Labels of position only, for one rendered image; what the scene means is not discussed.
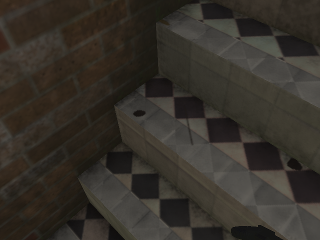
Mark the robot right hand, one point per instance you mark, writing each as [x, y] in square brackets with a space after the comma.
[253, 233]

